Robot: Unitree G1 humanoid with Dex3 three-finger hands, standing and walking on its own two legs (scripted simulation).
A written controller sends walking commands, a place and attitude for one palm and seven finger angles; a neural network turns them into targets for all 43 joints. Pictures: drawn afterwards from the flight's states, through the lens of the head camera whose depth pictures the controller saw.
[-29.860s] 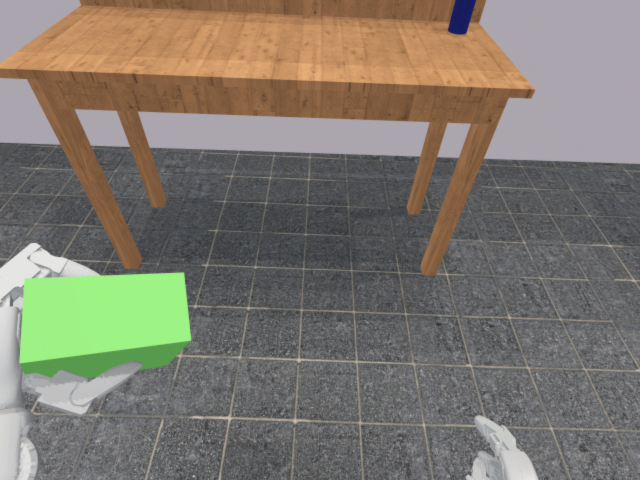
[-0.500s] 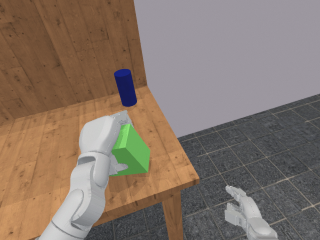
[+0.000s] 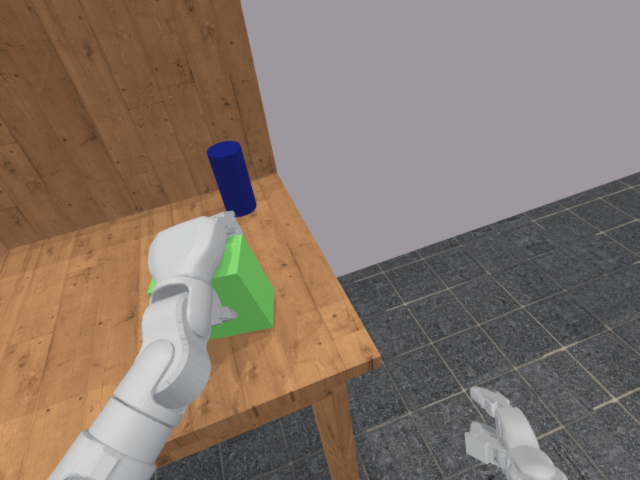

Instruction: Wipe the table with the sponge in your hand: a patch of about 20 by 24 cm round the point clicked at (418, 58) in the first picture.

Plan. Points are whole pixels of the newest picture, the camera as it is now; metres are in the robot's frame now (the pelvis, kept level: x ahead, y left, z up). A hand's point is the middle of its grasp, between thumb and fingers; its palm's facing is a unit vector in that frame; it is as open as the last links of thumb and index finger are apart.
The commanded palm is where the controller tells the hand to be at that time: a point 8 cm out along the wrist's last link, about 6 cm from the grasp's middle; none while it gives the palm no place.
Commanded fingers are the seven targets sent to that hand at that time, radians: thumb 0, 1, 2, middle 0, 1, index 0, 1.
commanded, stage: wipe forward along the third lane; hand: left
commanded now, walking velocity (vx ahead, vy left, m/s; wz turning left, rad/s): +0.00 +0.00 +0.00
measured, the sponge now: (224, 299) +0.32 +0.17 +0.09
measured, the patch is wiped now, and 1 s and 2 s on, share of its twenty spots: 0.85 0.95 0.95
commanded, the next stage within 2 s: wipe back along the third lane in 1.20 s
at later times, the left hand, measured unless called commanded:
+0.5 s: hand (206, 253) +0.36 +0.20 +0.14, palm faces +0.08 -0.07 -0.99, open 10.4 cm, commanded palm +0.33 +0.21 +0.16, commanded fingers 0.00 0.10 1.30 -1.20 -1.60 -1.20 -1.60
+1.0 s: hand (196, 236) +0.40 +0.23 +0.14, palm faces +0.01 -0.04 -1.00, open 10.4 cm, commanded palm +0.37 +0.24 +0.16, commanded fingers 0.00 0.10 1.30 -1.20 -1.60 -1.20 -1.60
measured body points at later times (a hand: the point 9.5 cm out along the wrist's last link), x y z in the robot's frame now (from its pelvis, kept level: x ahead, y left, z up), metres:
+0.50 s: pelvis +0.00 +0.00 +0.00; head -0.03 -0.06 +0.44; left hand +0.35 +0.20 +0.19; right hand +0.22 -0.23 -0.10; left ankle +0.02 +0.16 -0.74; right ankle +0.00 -0.07 -0.74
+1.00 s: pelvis +0.00 +0.01 +0.00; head -0.02 -0.04 +0.45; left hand +0.40 +0.22 +0.19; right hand +0.18 -0.23 -0.12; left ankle +0.02 +0.16 -0.74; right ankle +0.00 -0.07 -0.74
